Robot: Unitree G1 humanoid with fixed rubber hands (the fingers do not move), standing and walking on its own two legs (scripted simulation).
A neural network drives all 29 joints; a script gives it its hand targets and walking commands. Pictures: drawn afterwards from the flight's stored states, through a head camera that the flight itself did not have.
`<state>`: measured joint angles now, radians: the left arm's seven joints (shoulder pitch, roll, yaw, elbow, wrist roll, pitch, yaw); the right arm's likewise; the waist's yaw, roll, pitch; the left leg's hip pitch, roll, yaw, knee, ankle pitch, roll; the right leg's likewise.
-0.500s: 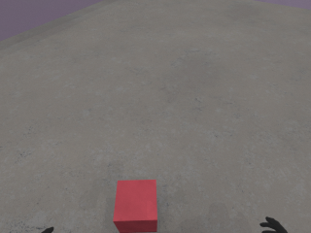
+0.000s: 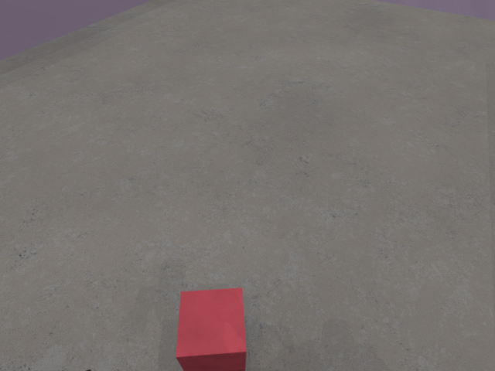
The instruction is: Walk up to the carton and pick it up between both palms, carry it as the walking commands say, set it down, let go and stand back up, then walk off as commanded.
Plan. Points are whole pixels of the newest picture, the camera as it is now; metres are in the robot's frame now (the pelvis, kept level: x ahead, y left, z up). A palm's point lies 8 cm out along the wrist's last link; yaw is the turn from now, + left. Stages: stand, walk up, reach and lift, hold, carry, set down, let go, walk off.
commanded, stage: stand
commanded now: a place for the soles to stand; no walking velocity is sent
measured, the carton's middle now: (213, 332) +0.40 +0.10 -0.66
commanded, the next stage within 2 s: reach and lift in 0.76 s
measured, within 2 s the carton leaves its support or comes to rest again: neither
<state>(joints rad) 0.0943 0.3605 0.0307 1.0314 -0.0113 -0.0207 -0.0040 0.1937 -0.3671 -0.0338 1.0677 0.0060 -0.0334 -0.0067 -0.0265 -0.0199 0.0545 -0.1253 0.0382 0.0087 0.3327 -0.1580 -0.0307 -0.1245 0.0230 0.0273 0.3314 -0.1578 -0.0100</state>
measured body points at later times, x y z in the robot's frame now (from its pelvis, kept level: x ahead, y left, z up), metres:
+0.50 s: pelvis +0.01 +0.02 +0.00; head +0.02 +0.02 +0.45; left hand +0.10 +0.32 -0.13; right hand +0.12 -0.29 -0.12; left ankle +0.02 +0.14 -0.75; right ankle +0.02 -0.11 -0.75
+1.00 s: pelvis -0.01 +0.01 -0.02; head +0.05 +0.02 +0.42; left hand +0.17 +0.29 -0.12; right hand +0.18 -0.27 -0.11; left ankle +0.02 +0.14 -0.75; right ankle +0.02 -0.11 -0.75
